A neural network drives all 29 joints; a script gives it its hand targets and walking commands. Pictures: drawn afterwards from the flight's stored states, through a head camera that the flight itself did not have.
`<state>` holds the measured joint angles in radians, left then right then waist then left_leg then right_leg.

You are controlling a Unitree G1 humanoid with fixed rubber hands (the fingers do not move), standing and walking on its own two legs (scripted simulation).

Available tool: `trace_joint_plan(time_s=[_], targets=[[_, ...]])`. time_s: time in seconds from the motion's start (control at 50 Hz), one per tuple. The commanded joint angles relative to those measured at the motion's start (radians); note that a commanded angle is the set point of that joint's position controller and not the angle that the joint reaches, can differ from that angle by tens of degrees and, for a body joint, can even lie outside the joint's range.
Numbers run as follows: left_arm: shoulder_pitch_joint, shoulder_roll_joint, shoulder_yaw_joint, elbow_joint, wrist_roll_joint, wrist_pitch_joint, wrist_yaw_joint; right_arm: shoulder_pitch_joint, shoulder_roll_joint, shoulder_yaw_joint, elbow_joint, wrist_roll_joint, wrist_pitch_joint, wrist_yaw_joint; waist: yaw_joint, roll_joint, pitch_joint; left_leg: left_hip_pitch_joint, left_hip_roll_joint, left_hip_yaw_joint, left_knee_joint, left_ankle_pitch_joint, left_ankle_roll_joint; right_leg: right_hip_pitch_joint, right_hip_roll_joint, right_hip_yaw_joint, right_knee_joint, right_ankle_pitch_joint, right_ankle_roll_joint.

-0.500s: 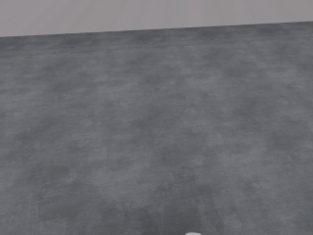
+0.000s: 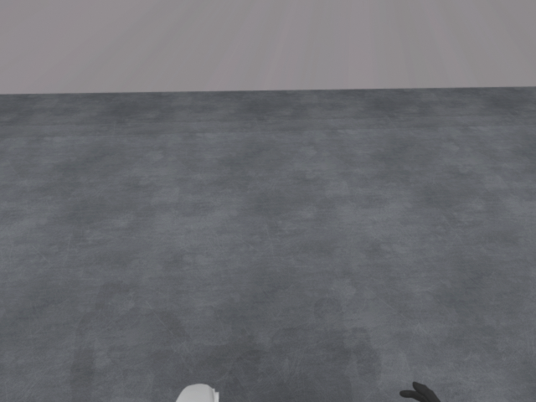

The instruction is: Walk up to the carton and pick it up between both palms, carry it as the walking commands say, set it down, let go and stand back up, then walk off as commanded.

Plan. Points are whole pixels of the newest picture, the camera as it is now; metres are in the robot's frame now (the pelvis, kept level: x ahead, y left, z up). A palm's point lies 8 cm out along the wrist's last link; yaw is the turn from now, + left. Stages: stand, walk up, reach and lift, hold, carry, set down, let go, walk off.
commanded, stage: walk off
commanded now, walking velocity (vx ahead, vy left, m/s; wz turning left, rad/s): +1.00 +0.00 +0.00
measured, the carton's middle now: out of the picture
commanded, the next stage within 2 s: stand in 0.14 s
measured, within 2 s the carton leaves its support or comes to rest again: neither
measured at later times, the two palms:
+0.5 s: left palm (153, 213) +0.54 +0.28 -0.12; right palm (385, 296) +0.35 -0.22 -0.12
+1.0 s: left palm (183, 218) +0.54 +0.22 -0.14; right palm (378, 234) +0.52 -0.24 -0.14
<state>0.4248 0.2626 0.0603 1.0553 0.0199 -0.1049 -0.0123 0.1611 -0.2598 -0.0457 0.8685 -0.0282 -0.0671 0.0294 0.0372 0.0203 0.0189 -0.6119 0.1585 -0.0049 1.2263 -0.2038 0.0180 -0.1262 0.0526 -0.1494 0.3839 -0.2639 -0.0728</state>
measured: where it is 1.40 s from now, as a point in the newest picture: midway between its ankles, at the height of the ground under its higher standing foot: (265, 327)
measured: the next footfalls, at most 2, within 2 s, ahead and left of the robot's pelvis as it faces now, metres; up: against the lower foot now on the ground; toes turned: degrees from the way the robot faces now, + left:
left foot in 0.24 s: +0.47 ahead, +0.13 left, +0.00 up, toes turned +8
right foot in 0.66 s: +0.62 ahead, -0.11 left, +0.00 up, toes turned -7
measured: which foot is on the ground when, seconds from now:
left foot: up 0.00-0.22, down 0.24-0.66, up 0.68-0.90, down 0.92-1.00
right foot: down 0.00-0.26, up 0.28-0.64, down 0.66-1.00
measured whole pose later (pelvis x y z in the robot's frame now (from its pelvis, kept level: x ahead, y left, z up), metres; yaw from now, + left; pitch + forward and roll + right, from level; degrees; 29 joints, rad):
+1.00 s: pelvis +0.52 -0.01 +0.00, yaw +0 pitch -2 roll +0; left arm 0.23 0.18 0.00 1.09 0.00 0.00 0.03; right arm 0.27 -0.17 -0.01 1.10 -0.01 0.01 -0.03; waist 0.02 0.01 0.01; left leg -0.14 0.05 0.05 0.44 -0.26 -0.03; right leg -0.25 0.00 -0.13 0.39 -0.12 -0.05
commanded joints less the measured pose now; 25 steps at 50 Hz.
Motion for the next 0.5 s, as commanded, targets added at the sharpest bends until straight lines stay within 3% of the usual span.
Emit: trace_joint_plan(time_s=[0.0, 0.04, 0.1, 0.12, 0.14, 0.16, 0.18, 0.2, 0.22, 0.24, 0.26, 0.28, 0.3, 0.32, 0.36, 0.4, 0.42, 0.44, 0.48], targets=[[-0.019, 0.041, -0.006, -0.055, -0.016, -0.036, -0.002, -0.062, 0.007, 0.020, -0.085, -0.008, 0.013, 0.025, -0.044, -0.071, 0.131, -0.088, 0.049, 0.040, -0.173, 0.135, -0.034, -0.121, -0.234, 0.204, -0.316, 0.181, -0.069], [0.000, 0.055, -0.007, -0.059, -0.021, -0.041, -0.007, -0.148, 0.014, 0.035, -0.113, 0.003, 0.003, 0.037, -0.030, -0.054, 0.150, 0.021, 0.020, 0.102, -0.416, 0.273, -0.040, -0.154, -0.193, 0.127, -0.349, 0.286, -0.059], [0.075, 0.103, -0.004, -0.031, -0.025, -0.043, -0.002, -0.263, -0.008, 0.040, -0.145, 0.017, -0.004, 0.039, 0.019, -0.072, 0.163, 0.078, -0.043, 0.163, -0.623, 0.352, -0.008, 0.031, -0.225, 0.094, -0.420, 0.529, -0.050], [0.082, 0.113, -0.005, -0.027, -0.024, -0.042, 0.000, -0.265, -0.019, 0.037, -0.148, 0.017, -0.005, 0.035, 0.017, -0.081, 0.140, 0.075, -0.062, 0.165, -0.661, 0.363, 0.008, 0.126, -0.234, 0.074, -0.388, 0.653, -0.041], [0.095, 0.128, -0.003, -0.016, -0.023, -0.035, 0.004, -0.261, -0.024, 0.036, -0.151, 0.006, -0.011, 0.028, 0.011, -0.111, 0.132, 0.096, -0.094, 0.175, -0.698, 0.340, 0.028, 0.200, -0.251, 0.066, -0.319, 0.874, -0.030], [0.112, 0.140, 0.000, -0.005, -0.019, -0.026, 0.012, -0.230, -0.040, 0.031, -0.144, -0.006, -0.018, 0.018, -0.008, -0.139, 0.094, 0.130, -0.146, 0.204, -0.704, 0.277, 0.042, 0.277, -0.261, 0.056, -0.232, 1.096, -0.015], [0.123, 0.157, 0.005, 0.009, -0.010, -0.013, 0.023, -0.136, -0.058, 0.025, -0.118, -0.017, -0.029, 0.008, -0.054, -0.161, 0.027, 0.240, -0.184, 0.207, -0.713, 0.235, 0.056, 0.294, -0.261, 0.049, -0.073, 1.209, 0.004], [0.106, 0.175, 0.012, 0.012, -0.005, 0.000, 0.035, 0.053, -0.077, 0.013, -0.057, -0.021, -0.042, -0.001, -0.135, -0.184, -0.065, 0.446, -0.198, 0.197, -0.741, 0.282, 0.065, 0.241, -0.251, 0.037, 0.145, 1.220, 0.022], [0.079, 0.163, 0.014, 0.001, -0.014, 0.005, 0.040, 0.250, -0.120, -0.006, 0.010, -0.029, -0.049, -0.012, -0.220, -0.182, -0.150, 0.669, -0.119, 0.143, -0.780, 0.441, 0.079, 0.108, -0.218, 0.029, 0.394, 1.035, 0.040], [0.056, 0.090, 0.001, -0.046, -0.019, 0.001, 0.041, 0.376, -0.211, -0.029, 0.049, -0.042, -0.050, -0.025, -0.237, -0.021, -0.275, 0.930, 0.122, -0.061, -0.637, 0.931, 0.095, -0.135, -0.113, 0.054, 0.757, 0.258, 0.054], [0.254, -0.017, -0.017, -0.047, -0.098, 0.003, 0.044, 0.378, -0.286, -0.048, 0.056, -0.032, -0.048, -0.011, -0.148, 0.248, -0.552, 1.317, 0.436, -0.435, -0.589, 1.490, 0.299, -0.452, 0.003, 0.212, 1.178, -0.365, 0.089], [0.126, 0.053, 0.000, -0.052, -0.082, 0.003, 0.055, 0.350, -0.233, -0.053, 0.045, 0.005, -0.035, -0.009, -0.176, 0.089, -0.585, 1.174, 0.362, -0.370, -0.651, 1.376, 0.270, -0.428, -0.066, 0.281, 1.178, -0.249, 0.080], [-0.002, 0.058, 0.005, -0.088, -0.066, 0.001, 0.049, 0.259, -0.162, -0.031, 0.055, 0.012, -0.036, -0.013, -0.156, 0.065, -0.384, 0.980, 0.284, -0.263, -0.734, 1.182, 0.227, -0.472, -0.100, 0.243, 1.087, -0.190, 0.085], [-0.035, 0.025, -0.005, -0.090, -0.040, 0.003, 0.043, 0.195, -0.091, -0.013, 0.069, 0.005, -0.039, -0.018, -0.101, -0.002, -0.219, 0.800, 0.238, -0.206, -0.805, 1.020, 0.189, -0.488, -0.134, 0.228, 0.997, -0.171, 0.089], [-0.039, -0.013, -0.007, -0.089, 0.003, 0.040, 0.019, 0.164, -0.030, 0.013, 0.092, 0.015, -0.047, -0.035, -0.039, 0.022, -0.089, 0.524, 0.168, -0.087, -0.908, 0.913, 0.155, -0.370, -0.156, 0.208, 0.864, -0.134, 0.106], [-0.002, -0.051, -0.015, -0.077, 0.005, 0.072, 0.011, 0.129, -0.039, 0.019, 0.106, 0.020, -0.062, -0.032, 0.031, 0.032, -0.083, 0.375, 0.135, -0.003, -0.943, 0.923, 0.142, -0.250, -0.152, 0.169, 0.729, -0.099, 0.113], [-0.010, -0.058, -0.020, -0.080, 0.001, 0.081, 0.011, 0.100, -0.065, 0.014, 0.106, 0.017, -0.067, -0.026, 0.051, 0.061, -0.086, 0.340, 0.108, 0.048, -0.942, 0.937, 0.134, -0.219, -0.146, 0.145, 0.641, -0.065, 0.111], [-0.045, -0.060, -0.028, -0.090, -0.001, 0.084, 0.014, 0.078, -0.080, 0.011, 0.106, 0.014, -0.069, -0.019, 0.053, 0.093, -0.077, 0.313, 0.074, 0.099, -0.949, 0.927, 0.121, -0.192, -0.137, 0.120, 0.534, -0.010, 0.111], [-0.125, -0.035, -0.035, -0.108, -0.001, 0.083, 0.018, 0.100, -0.084, 0.007, 0.122, 0.017, -0.063, -0.008, 0.025, 0.135, -0.066, 0.336, 0.044, 0.128, -0.963, 0.824, 0.102, -0.179, -0.124, 0.081, 0.381, 0.154, 0.119]])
